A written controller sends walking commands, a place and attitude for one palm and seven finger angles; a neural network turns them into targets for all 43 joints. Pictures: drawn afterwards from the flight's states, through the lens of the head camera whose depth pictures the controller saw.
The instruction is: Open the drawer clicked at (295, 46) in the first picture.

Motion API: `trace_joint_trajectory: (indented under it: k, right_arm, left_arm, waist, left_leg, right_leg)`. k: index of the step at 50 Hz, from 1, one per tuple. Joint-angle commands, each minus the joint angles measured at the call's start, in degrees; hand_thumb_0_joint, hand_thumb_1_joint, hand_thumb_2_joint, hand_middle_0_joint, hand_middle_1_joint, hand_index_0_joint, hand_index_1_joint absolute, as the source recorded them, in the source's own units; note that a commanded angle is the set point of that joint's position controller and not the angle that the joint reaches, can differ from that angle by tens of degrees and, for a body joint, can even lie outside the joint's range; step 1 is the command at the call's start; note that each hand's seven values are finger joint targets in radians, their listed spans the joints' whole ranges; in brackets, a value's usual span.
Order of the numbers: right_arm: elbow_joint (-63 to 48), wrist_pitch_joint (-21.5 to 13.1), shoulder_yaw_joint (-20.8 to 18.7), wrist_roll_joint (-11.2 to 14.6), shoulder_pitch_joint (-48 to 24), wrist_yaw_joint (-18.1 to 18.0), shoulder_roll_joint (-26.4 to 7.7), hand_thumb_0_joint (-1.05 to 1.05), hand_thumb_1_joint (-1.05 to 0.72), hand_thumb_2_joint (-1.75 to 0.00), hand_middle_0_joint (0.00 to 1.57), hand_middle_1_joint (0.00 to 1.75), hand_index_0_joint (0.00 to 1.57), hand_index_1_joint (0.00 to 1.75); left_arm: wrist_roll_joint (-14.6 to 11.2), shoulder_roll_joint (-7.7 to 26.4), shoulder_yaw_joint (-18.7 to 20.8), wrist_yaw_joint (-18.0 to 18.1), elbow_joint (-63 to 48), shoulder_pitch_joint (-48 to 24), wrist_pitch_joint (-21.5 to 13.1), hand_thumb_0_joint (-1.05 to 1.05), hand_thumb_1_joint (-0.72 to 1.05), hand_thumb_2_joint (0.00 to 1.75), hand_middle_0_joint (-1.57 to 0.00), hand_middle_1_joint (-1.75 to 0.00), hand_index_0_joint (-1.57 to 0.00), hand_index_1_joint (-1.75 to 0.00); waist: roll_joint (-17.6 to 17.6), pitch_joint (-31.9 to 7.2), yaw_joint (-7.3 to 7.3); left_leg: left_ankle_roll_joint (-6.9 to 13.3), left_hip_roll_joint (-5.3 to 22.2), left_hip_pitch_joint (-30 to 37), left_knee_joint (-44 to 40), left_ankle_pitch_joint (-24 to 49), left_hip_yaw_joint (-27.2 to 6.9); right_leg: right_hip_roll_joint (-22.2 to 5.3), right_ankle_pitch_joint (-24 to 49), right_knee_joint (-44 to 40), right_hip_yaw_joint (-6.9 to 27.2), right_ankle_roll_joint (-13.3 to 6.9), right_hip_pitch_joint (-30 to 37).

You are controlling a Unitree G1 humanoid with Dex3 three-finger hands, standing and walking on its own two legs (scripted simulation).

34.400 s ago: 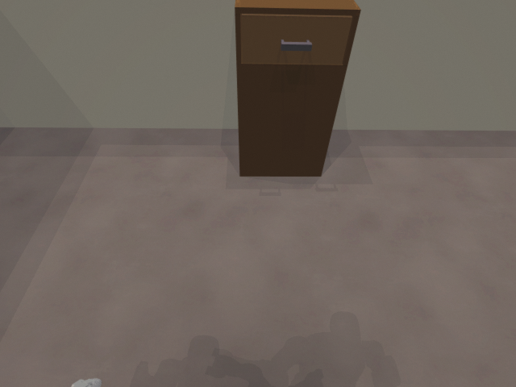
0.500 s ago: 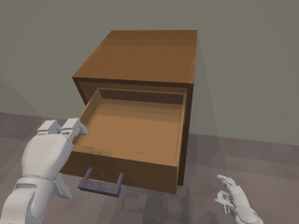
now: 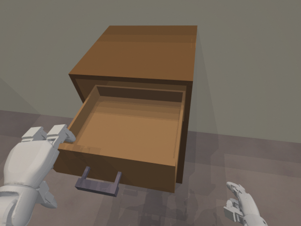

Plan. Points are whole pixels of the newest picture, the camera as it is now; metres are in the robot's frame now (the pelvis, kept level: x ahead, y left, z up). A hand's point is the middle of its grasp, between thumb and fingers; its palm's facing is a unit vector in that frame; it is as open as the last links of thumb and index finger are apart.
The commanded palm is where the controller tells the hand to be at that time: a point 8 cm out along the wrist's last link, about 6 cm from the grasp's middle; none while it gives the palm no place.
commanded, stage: draw the hand back to the body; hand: left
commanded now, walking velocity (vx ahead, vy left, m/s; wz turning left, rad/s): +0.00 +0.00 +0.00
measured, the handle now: (100, 179) +0.23 +0.20 -0.02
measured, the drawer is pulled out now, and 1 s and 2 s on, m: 0.30 0.30 0.30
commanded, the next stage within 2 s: step back with the hand held close in 1.22 s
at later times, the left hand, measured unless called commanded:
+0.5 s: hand (55, 156) +0.20 +0.23 +0.16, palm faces +0.40 -0.84 -0.37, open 13.0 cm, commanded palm +0.15 +0.27 +0.18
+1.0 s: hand (49, 156) +0.20 +0.24 +0.16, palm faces +0.42 -0.80 -0.43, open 8.8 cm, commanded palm +0.14 +0.28 +0.18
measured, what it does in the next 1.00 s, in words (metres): stands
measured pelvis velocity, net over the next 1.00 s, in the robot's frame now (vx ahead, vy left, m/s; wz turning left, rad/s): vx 0.02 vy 0.00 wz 0.02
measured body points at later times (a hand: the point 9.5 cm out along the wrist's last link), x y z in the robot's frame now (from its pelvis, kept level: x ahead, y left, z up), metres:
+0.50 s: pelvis +0.01 +0.00 +0.00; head +0.01 -0.01 +0.45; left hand +0.17 +0.27 +0.18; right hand +0.21 -0.19 -0.08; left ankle -0.05 +0.13 -0.74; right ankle +0.03 -0.12 -0.74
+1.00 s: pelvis +0.02 +0.00 +0.00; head +0.02 -0.02 +0.45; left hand +0.17 +0.28 +0.18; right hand +0.23 -0.21 -0.08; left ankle -0.05 +0.13 -0.74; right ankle +0.03 -0.12 -0.74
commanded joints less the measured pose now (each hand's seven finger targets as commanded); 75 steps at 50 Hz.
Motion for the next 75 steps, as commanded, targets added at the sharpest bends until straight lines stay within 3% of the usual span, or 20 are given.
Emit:
trace_joint_trajectory:
  k: [1,5,6,11,12,13,15,17,20,22,33,35,38,41,43,51,66,67,69,75]
  right_arm:
    - [-10.83,-3.49,-1.3,-0.2,-9.52,-0.44,-4.87,0.0,-0.9,-0.9,0.2,0.3,0.2,0.3]
    - [-10.2,-3.72,-1.72,0.28,-10.52,-1.02,-5.47,0.0,-0.9,-0.9,0.2,0.3,0.2,0.3]
    - [-10.81,-3.76,-1.31,-0.34,-9.3,-0.85,-4.73,0.0,-0.9,-0.9,0.2,0.3,0.2,0.3]
    - [-10.72,-3.72,-1.43,-0.26,-8.97,-0.64,-4.93,0.0,-0.9,-0.9,0.2,0.3,0.2,0.3]
    - [-13.06,-8.44,-2.08,0.5,-6.71,-1.82,0.98,0.0,-0.9,-0.9,0.2,0.3,0.2,0.3]
    - [-10.9,-11.33,-1.99,-0.01,-4.96,-2.68,-1.06,0.0,-0.9,-0.9,0.2,0.3,0.2,0.3]
    - [-9.07,-13.98,-1.75,-0.48,-5.03,-4.27,-1.53,0.0,-0.9,-0.9,0.2,0.3,0.2,0.3]
    - [-8.45,-17.02,-1.52,-1.35,-2.51,-4.52,-0.83,0.0,-0.9,-0.9,0.2,0.3,0.2,0.3]
    - [-7.13,-18.94,-1.51,-1.41,-2.11,-4.09,-0.92,0.0,-0.9,-0.9,0.2,0.3,0.2,0.3]
    - [-6.87,-19.68,-1.48,-1.47,-1.68,-3.82,-0.89,0.0,-0.9,-0.9,0.2,0.3,0.2,0.3]
    - [-6.09,-20.46,-2.51,-1.31,-1.74,-3.01,-0.91,0.0,-0.9,-0.9,0.2,0.3,0.2,0.3]
    - [-6.13,-20.37,-2.78,-1.08,-2.09,-3.05,-1.22,0.0,-0.9,-0.9,0.2,0.3,0.2,0.3]
    - [-6.08,-19.99,-2.97,-1.03,-1.92,-3.18,-0.95,0.0,-0.9,-0.9,0.2,0.3,0.2,0.3]
    - [-5.94,-19.94,-2.91,-0.96,-2.05,-3.2,-0.9,0.0,-0.9,-0.9,0.2,0.3,0.2,0.3]
    - [-5.91,-19.64,-3.12,-0.94,-1.96,-3.28,-0.84,0.0,-0.9,-0.9,0.2,0.3,0.2,0.3]
    - [-5.78,-19.53,-2.8,-0.91,-2.44,-3.37,-0.76,0.0,-0.9,-0.9,0.2,0.3,0.2,0.3]
    - [-5.88,-19.83,-2.62,-0.88,-2.99,-3.51,-0.48,0.0,-0.9,-0.9,0.2,0.3,0.2,0.3]
    - [-7.73,-17.65,-3.24,-0.63,-0.3,-3.48,-3.13,0.0,-0.9,-0.9,0.2,0.3,0.2,0.3]
    - [-8.13,-15.85,-3.47,-0.81,-1.03,-3.41,-2.73,0.0,-0.9,-0.9,0.2,0.3,0.2,0.3]
    - [-10.49,-13.19,-4.68,-1.1,-0.07,-3.85,-3.36,0.0,-0.9,-0.9,0.2,0.3,0.2,0.3]
  left_arm:
    - [0.46,10.58,8.52,2.23,-12.14,-5.51,-1.47,0.0,-0.5,0.3,-0.3,-1.2,-0.3,-1.2]
    - [0.31,13.72,11.54,2.87,-10.99,-6.37,-2.05,0.0,-0.5,0.3,-0.3,-1.2,-0.3,-1.2]
    - [0.72,11.27,9.6,2.79,-11.27,-5.69,-2.14,0.0,-0.5,0.3,-0.3,-1.2,-0.3,-1.2]
    - [0.46,11.28,9.74,2.59,-12.07,-4.68,-2.04,0.0,-0.5,0.3,-0.3,-1.2,-0.3,-1.2]
    - [-40.6,-11.4,7.38,2.08,-12.61,-4.83,-6.25,0.0,-0.47,0.32,-0.3,-1.18,-0.3,-1.18]
    - [-41.89,-5.36,10.39,2.7,-8.41,-0.17,-8.58,0.0,-0.43,0.33,-0.29,-1.15,-0.29,-1.15]
    - [-46.45,-0.25,16.66,4.21,-14.27,-0.94,-11.54,0.0,-0.36,0.36,-0.29,-1.11,-0.29,-1.11]
    - [-46.47,-1.92,15.99,4.95,-16.94,-3.18,-13.76,0.0,-0.29,0.39,-0.29,-1.07,-0.29,-1.07]
    - [-47.06,-3.48,15.17,4.75,-15.85,-2.9,-14.4,0.0,-0.18,0.43,-0.28,-1.0,-0.28,-1.0]
    - [-47.37,-5.57,13.38,4.32,-14.45,-3.53,-14.67,0.0,-0.12,0.47,-0.27,-0.95,-0.27,-0.95]
    - [-48.5,-5.44,15.84,3.5,-14.24,1.08,-15.62,0.0,0.27,0.63,-0.25,-0.7,-0.25,-0.7]
    - [-48.38,-4.31,16.7,3.46,-15.6,0.36,-15.74,0.0,0.34,0.66,-0.24,-0.66,-0.24,-0.66]
    - [-48.61,-5.0,16.87,3.52,-14.26,1.97,-15.5,0.0,0.44,0.7,-0.23,-0.59,-0.23,-0.59]
    - [-48.47,-4.69,17.18,3.68,-14.35,1.52,-15.39,0.0,0.55,0.75,-0.22,-0.52,-0.22,-0.52]
    - [-48.72,-4.81,17.42,3.68,-13.48,2.63,-15.19,0.0,0.62,0.78,-0.22,-0.48,-0.22,-0.48]
    - [-48.59,-4.9,17.16,3.81,-12.89,0.77,-14.89,0.0,0.9,0.9,-0.2,-0.3,-0.2,-0.3]
    - [-48.62,-4.26,17.64,4.13,-12.75,0.17,-14.99,0.0,0.9,0.9,-0.2,-0.3,-0.2,-0.3]
    - [-48.79,0.56,24.45,4.37,-14.61,-2.8,-17.58,0.0,0.9,0.9,-0.2,-0.3,-0.2,-0.3]
    - [-48.02,-3.34,20.57,3.92,-12.54,2.0,-18.1,0.0,0.9,0.9,-0.2,-0.3,-0.2,-0.3]
    - [-47.41,-3.72,20.3,5.58,-14.98,9.33,-18.2,0.0,0.9,0.9,-0.2,-0.3,-0.2,-0.3]
  waist:
    - [-3.67,-8.98,0.28]
    - [-2.26,-7.98,-0.04]
    - [-2.72,-9.21,0.62]
    - [-2.56,-9.23,0.43]
    - [-9.75,-3.39,-4.84]
    - [-12.03,-3.66,-3.98]
    - [-6.76,-4.64,-2.83]
    - [-2.41,-6.88,-2.76]
    - [1.0,-2.91,-2.68]
    - [-0.28,-0.95,-2.95]
    - [-3.44,-5.6,-2.43]
    - [-1.64,-6.25,-2.54]
    - [-3.73,-6.25,-2.5]
    - [-0.94,-5.65,-2.54]
    - [-3.47,-6.09,-2.51]
    - [-3.05,-4.1,-2.79]
    - [-2.05,-3.36,-2.54]
    - [-4.32,-0.53,-5.95]
    - [-10.26,-3.3,-6.65]
    - [-3.71,-11.36,-7.3]
  left_leg:
    - [0.87,0.14,-5.13,-3.03,12.79,2.15]
    - [0.47,0.48,-5.23,-3.19,11.81,1.79]
    - [0.8,0.11,-5.16,-3.07,12.82,1.88]
    - [0.52,0.39,-5.14,-3.22,14.36,1.84]
    - [2.09,1.7,-2.23,-3.55,11.71,1.01]
    - [1.93,2.54,-2.56,-4.07,9.5,0.7]
    - [1.31,1.84,-1.97,-4.64,9.99,1.23]
    - [1.01,1.35,-1.29,-4.36,14.67,1.92]
    - [0.21,1.39,-2.12,-4.94,16.75,1.95]
    - [0.13,1.5,-3.21,-5.65,15.68,1.77]
    - [0.24,1.55,-2.08,-4.28,22.04,2.22]
    - [0.11,1.55,-1.47,-3.99,22.85,2.28]
    - [0.25,1.68,-1.48,-4.02,23.75,2.42]
    - [0.04,1.61,-1.25,-4.02,23.79,2.54]
    - [0.25,1.63,-1.13,-3.88,23.9,2.57]
    - [0.32,1.4,-1.82,-4.44,20.0,2.42]
    - [0.55,1.03,-2.65,-4.86,14.47,2.23]
    - [1.83,1.34,-6.51,-2.27,9.59,0.3]
    - [2.01,0.48,-5.11,1.86,8.39,-0.39]
    - [1.14,3.36,-7.13,2.47,25.33,-3.53]
  right_leg:
    - [-2.01,6.24,-2.63,-0.2,-0.07,9.04]
    - [-1.37,5.39,-2.95,0.69,-0.31,8.33]
    - [-1.99,5.6,-2.35,-0.34,-0.29,9.06]
    - [-1.88,6.77,-2.11,-0.82,-0.31,8.97]
    - [-0.08,5.06,-1.71,-3.63,-0.73,9.18]
    - [-0.37,2.17,-1.48,-3.61,-0.26,8.9]
    - [-0.92,2.7,-2.97,-2.89,-0.04,10.09]
    - [-1.86,6.72,-2.4,-2.94,-0.29,11.83]
    - [-1.52,8.0,-3.07,-2.86,-0.71,10.95]
    - [-1.58,7.03,-3.33,-3.31,-0.68,10.56]
    - [-1.56,13.75,-2.5,-3.05,-0.54,13.15]
    - [-1.51,13.97,-2.42,-2.84,-0.59,12.77]
    - [-1.56,14.94,-2.3,-3.03,-0.34,12.83]
    - [-1.64,14.2,-2.48,-3.02,-0.42,12.06]
    - [-1.56,15.11,-2.43,-2.99,-0.3,12.3]
    - [-1.59,11.86,-3.1,-3.06,-0.24,10.93]
    - [-1.75,7.2,-3.97,-2.34,-0.46,10.45]
    - [-4.47,7.25,-6.4,3.29,-0.7,4.64]
    - [-7.59,6.16,-7.76,5.4,-1.82,2.05]
    - [-7.7,19.63,0.82,2.35,-2.53,7.0]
